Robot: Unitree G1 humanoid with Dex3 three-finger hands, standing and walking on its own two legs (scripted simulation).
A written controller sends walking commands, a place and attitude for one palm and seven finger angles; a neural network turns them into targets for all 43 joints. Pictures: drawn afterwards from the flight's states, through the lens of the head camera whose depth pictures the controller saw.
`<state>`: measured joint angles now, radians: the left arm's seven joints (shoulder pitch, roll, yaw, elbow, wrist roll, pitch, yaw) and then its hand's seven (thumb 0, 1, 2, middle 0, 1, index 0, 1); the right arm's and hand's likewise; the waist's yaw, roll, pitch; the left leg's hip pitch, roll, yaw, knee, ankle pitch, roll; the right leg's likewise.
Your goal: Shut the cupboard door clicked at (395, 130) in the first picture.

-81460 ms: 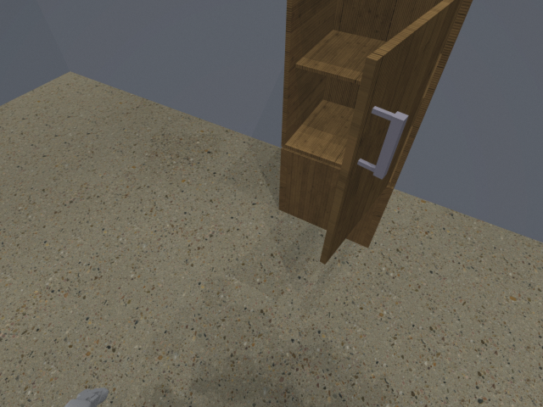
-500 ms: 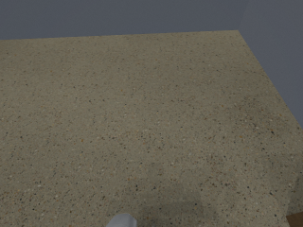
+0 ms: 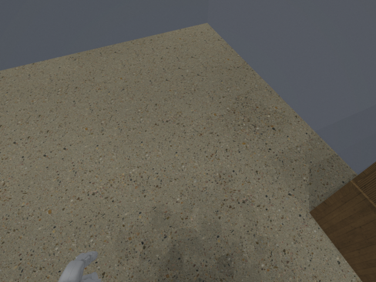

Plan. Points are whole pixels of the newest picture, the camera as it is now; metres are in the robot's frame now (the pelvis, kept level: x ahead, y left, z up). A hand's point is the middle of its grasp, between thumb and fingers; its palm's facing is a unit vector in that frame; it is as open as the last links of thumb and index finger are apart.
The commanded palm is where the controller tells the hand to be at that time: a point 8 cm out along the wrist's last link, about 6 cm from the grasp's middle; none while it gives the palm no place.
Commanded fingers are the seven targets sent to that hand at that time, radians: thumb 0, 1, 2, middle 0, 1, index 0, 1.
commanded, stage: turn to face it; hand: left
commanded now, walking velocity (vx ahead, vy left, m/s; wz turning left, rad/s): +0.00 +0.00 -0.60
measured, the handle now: out of the picture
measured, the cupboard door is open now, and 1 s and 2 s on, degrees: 0 0 0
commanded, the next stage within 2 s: take the last steps up to it in 1.78 s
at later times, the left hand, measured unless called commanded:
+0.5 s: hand (109, 278) +0.14 +0.20 -0.17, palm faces -0.21 -0.95 -0.21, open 7.4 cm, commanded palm none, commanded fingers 0.00 0.90 0.90 -0.20 -0.30 -0.20 -0.30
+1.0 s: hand (149, 252) +0.20 +0.11 -0.15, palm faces -0.51 -0.82 -0.25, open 7.4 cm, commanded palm none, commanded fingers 0.00 0.90 0.90 -0.20 -0.30 -0.20 -0.30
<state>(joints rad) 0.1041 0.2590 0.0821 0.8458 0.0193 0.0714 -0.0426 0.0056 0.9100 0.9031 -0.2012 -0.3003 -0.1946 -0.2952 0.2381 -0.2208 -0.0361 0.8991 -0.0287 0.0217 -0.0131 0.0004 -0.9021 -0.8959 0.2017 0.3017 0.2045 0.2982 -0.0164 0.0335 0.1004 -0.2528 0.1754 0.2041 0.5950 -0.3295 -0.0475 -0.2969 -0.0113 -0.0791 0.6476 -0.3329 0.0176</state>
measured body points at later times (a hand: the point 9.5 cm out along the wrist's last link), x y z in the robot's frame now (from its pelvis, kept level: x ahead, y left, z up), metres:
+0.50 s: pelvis +0.02 +0.01 +0.00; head +0.07 +0.03 +0.45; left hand +0.15 +0.25 -0.15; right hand +0.05 -0.25 -0.12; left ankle +0.05 +0.13 -0.73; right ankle -0.05 -0.10 -0.66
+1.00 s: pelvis +0.02 -0.02 +0.01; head +0.07 -0.05 +0.45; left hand +0.23 +0.15 -0.13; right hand -0.04 -0.30 -0.13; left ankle +0.10 +0.10 -0.69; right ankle -0.03 -0.11 -0.73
